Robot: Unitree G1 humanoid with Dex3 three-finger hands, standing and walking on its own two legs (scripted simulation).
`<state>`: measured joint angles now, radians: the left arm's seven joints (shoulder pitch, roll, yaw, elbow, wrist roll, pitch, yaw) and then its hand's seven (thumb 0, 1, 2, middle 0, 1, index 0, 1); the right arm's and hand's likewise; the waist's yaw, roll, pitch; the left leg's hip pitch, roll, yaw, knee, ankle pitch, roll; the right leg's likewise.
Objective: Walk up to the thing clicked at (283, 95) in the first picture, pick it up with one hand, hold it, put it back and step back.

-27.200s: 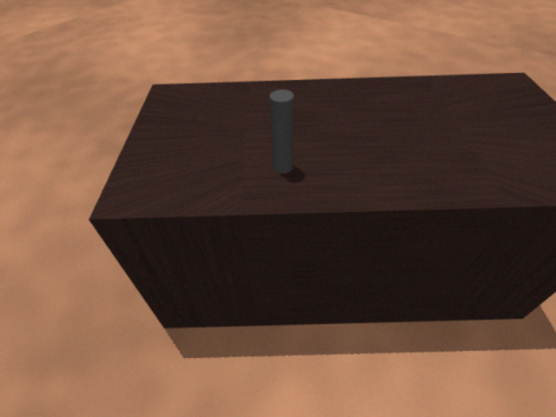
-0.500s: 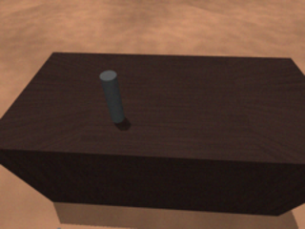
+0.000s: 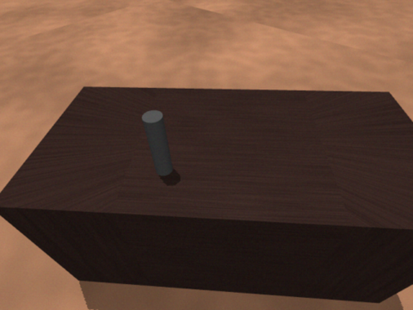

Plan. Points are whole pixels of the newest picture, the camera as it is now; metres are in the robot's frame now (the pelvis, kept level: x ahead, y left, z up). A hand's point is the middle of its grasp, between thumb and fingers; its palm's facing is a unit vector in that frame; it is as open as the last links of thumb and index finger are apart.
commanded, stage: stand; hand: left
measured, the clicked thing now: (159, 145) +0.56 +0.18 -0.02
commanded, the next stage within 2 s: step back in 2.00 s
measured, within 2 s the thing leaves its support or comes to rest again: neither
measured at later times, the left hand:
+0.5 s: hand out of the picture +0.06 +0.24 -0.16, palm faces -0.02 -0.94 -0.33, open 7.4 cm
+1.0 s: hand out of the picture +0.09 +0.24 -0.15, palm faces -0.02 -0.94 -0.34, open 7.4 cm
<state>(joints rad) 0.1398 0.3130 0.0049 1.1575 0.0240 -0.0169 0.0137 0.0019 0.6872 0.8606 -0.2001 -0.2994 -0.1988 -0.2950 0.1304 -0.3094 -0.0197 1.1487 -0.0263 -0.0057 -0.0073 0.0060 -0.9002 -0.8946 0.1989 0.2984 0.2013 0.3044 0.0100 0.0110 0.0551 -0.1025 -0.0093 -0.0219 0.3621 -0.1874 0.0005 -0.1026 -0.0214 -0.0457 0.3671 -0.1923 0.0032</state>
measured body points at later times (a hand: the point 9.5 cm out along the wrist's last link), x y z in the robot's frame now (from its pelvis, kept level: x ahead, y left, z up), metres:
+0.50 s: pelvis +0.01 +0.00 +0.00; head +0.01 -0.01 +0.45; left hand +0.06 +0.29 -0.14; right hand +0.06 -0.30 -0.14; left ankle +0.01 +0.12 -0.75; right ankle +0.01 -0.12 -0.75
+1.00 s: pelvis +0.02 +0.00 +0.00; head +0.02 -0.01 +0.45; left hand +0.09 +0.29 -0.13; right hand +0.08 -0.30 -0.14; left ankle +0.01 +0.12 -0.75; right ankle +0.01 -0.12 -0.75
